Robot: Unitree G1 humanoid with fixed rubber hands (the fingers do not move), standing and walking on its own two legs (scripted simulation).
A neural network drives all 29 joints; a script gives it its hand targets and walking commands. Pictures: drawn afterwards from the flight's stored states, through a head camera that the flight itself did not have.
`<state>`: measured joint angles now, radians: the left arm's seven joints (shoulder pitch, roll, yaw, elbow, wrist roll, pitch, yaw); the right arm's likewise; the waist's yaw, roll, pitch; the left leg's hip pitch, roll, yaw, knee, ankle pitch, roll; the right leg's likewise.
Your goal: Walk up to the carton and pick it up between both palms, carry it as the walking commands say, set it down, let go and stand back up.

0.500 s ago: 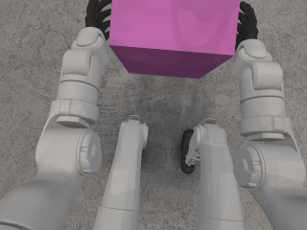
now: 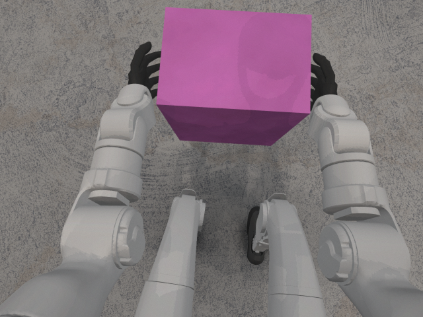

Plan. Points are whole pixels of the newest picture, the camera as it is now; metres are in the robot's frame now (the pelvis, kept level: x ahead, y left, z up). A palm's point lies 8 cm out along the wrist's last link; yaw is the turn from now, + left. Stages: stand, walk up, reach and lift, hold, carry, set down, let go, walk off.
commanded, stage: reach and lift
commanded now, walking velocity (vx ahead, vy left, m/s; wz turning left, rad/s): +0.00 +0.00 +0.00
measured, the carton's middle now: (230, 92) +0.51 +0.02 -0.10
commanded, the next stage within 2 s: none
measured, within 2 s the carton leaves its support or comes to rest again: neither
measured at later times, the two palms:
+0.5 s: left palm (116, 69) +0.45 +0.17 +0.07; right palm (355, 79) +0.46 -0.14 +0.06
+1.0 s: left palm (82, 52) +0.43 +0.17 +0.14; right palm (397, 62) +0.44 -0.13 +0.14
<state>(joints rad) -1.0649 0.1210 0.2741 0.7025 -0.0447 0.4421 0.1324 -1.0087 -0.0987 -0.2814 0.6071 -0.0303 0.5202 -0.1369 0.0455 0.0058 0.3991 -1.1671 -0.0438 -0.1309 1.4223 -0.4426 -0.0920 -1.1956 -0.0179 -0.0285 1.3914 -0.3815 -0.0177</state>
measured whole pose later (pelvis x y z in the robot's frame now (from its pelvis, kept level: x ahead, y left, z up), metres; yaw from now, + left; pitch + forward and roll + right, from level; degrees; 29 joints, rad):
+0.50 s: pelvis +0.09 +0.01 +0.10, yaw +0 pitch +19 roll +0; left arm -0.61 -0.10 0.44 0.69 0.17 0.42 0.07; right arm -0.56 0.08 -0.37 0.63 -0.25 0.48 -0.04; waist 0.05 0.01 -0.14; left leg -0.93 -0.03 -0.13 0.98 -0.39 -0.07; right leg -0.96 -0.02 -0.02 0.96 -0.34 -0.01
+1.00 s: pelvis +0.10 +0.01 +0.14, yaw +0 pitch +6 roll +0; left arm -0.49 -0.14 0.44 0.61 0.17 0.47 0.05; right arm -0.43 0.11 -0.34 0.54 -0.25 0.54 -0.04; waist 0.05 0.01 -0.06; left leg -0.50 -0.02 -0.13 0.68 -0.29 -0.05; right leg -0.52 -0.02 -0.02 0.66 -0.25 0.00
